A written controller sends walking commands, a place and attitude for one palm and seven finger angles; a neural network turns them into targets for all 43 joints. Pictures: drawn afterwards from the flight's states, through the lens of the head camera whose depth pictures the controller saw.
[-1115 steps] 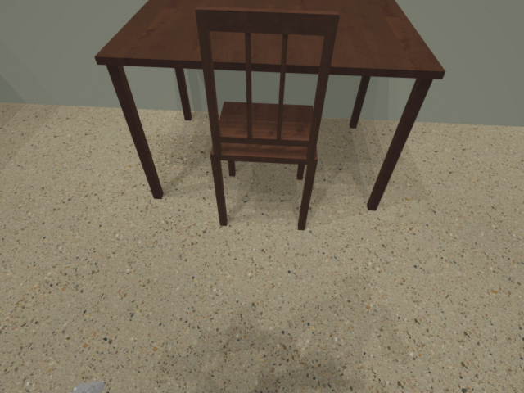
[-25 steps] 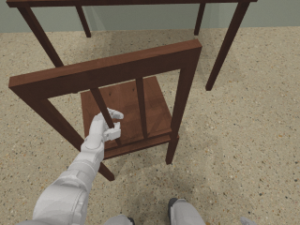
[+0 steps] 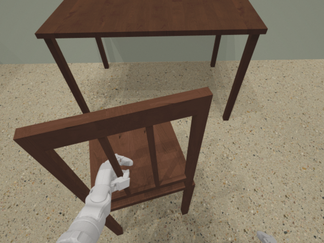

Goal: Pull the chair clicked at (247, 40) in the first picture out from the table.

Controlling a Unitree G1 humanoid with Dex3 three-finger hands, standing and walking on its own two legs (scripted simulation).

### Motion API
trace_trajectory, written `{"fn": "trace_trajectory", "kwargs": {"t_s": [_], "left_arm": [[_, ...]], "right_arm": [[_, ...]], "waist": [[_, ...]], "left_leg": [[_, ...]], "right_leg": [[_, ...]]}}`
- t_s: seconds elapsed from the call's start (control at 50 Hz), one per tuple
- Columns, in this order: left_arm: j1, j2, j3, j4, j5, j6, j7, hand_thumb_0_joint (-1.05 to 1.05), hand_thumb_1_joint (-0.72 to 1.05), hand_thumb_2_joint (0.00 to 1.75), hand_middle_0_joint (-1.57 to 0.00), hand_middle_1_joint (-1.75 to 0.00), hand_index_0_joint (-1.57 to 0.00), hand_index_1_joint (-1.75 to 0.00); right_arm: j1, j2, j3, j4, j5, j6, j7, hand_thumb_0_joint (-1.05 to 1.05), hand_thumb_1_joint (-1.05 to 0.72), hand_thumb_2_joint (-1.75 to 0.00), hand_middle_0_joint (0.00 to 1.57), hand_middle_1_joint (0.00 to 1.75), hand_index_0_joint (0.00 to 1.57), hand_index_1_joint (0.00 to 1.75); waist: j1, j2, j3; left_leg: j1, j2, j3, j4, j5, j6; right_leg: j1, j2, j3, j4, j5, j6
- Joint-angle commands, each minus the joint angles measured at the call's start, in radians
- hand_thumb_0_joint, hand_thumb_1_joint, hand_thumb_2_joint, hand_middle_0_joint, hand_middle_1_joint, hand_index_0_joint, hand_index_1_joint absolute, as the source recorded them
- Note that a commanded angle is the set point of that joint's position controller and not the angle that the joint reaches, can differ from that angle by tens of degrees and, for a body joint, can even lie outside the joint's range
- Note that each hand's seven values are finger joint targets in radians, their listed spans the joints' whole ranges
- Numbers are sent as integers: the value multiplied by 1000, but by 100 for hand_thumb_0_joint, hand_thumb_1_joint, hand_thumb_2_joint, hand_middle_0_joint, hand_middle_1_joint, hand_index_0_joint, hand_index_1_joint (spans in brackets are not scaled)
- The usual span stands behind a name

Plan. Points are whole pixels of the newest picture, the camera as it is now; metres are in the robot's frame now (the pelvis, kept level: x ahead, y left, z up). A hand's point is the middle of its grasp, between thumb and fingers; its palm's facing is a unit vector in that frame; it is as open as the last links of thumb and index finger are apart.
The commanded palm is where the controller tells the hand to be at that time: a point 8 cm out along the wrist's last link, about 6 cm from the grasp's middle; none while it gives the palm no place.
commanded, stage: stop walking, hand still on the chair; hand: left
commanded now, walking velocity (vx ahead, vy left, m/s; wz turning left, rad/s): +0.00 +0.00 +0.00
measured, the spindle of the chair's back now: (117, 170) +0.32 +0.14 -0.05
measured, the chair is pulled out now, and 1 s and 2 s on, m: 0.62 0.63 0.63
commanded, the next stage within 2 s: open the thumb and straighten the fingers in 0.54 s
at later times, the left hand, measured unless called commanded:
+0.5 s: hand (124, 182) +0.29 +0.12 -0.06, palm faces -0.07 -0.99 -0.16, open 5.1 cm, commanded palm +0.27 +0.17 -0.05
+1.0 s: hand (122, 178) +0.30 +0.13 -0.06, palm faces -0.06 -0.99 -0.12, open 11.2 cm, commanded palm +0.28 +0.18 -0.04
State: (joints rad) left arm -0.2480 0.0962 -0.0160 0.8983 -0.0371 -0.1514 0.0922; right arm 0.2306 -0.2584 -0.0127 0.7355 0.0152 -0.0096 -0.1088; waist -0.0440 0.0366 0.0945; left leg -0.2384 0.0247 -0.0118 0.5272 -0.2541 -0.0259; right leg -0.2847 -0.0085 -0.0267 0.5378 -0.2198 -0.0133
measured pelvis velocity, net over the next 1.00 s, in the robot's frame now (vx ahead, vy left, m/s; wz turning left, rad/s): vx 0.03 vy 0.01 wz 0.00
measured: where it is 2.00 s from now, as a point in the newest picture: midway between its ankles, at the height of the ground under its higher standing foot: outside the picture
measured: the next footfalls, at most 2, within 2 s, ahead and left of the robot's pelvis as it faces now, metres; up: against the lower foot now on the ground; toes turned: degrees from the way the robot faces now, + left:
none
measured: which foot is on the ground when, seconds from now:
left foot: down 0.00-1.00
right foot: down 0.00-1.00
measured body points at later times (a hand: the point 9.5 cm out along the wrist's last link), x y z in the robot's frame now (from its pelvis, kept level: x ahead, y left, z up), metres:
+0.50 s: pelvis +0.03 +0.02 +0.01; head +0.05 +0.01 +0.46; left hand +0.29 +0.17 -0.05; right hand +0.17 -0.22 -0.11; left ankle +0.02 +0.14 -0.73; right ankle +0.05 -0.11 -0.73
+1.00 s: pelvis +0.03 +0.01 -0.02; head +0.07 -0.01 +0.43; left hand +0.30 +0.18 -0.05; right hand +0.17 -0.26 -0.12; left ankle +0.02 +0.14 -0.73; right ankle +0.05 -0.11 -0.73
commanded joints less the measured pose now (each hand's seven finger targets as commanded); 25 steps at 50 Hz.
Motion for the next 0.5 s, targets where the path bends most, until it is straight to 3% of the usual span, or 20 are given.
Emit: {"fn": "trace_trajectory", "kwargs": {"t_s": [0.0,0.06,0.12,0.16,0.18,0.24,0.28,0.34,0.48], "left_arm": [[-243,133,1,-229,20,-64,0,0,90,90,-50,-145,-50,-145],[-180,115,-13,-268,25,-62,0,0,90,90,-50,-145,-50,-145],[-128,110,-27,-304,30,-53,1,0,90,90,-50,-145,-50,-145],[-112,104,-34,-331,30,-49,1,0,90,90,-50,-145,-50,-145],[-95,115,-35,-339,28,-44,2,0,90,90,-50,-145,-50,-145],[-73,93,-49,-361,28,-35,2,0,90,90,-50,-145,-50,-145],[-58,116,-40,-382,27,-31,4,0,90,90,-50,-145,-50,-145],[-35,95,-51,-397,26,-26,3,0,90,90,-50,-145,-50,-145],[7,112,-47,-441,18,-20,6,0,90,90,-50,-145,-50,-145]], "right_arm": [[-55,-74,-17,-133,-3,-45,-10,0,-90,-90,20,30,20,30],[-69,-76,-15,-151,-6,-47,-9,0,-90,-90,20,30,20,30],[-71,-80,-13,-157,-9,-49,-4,0,-90,-90,20,30,20,30],[-73,-76,-12,-164,-11,-48,-3,0,-90,-90,20,30,20,30],[-72,-81,-12,-162,-11,-50,-4,0,-90,-90,20,30,20,30],[-75,-72,-8,-171,-13,-46,-1,0,-90,-90,20,30,20,30],[-72,-79,-10,-168,-13,-46,-2,0,-90,-90,20,30,20,30],[-79,-71,-6,-177,-16,-42,-1,0,-90,-90,20,30,20,30],[-83,-72,-7,-181,-11,-35,-4,0,-90,-90,20,30,20,30]], "waist": [[31,-40,-211],[41,-17,-260],[44,2,-268],[43,-6,-282],[40,28,-268],[40,-21,-284],[36,-9,-278],[38,-32,-283],[34,-15,-284]], "left_leg": [[89,73,-68,-114,78,60],[107,101,-83,-131,209,63],[117,110,-85,-138,288,55],[135,108,-73,-134,302,51],[125,105,-72,-141,312,50],[143,101,-56,-131,301,44],[138,100,-58,-136,327,42],[149,100,-53,-130,331,40],[157,100,-48,-131,367,38]], "right_leg": [[38,-108,134,-162,-96,-14],[103,-81,103,-103,83,-6],[124,-75,85,-89,158,-4],[127,-78,88,-91,187,-6],[130,-79,84,-94,195,-5],[134,-81,96,-104,220,-9],[146,-85,87,-106,252,-9],[147,-87,90,-109,267,-11],[167,-94,79,-112,318,-13]]}}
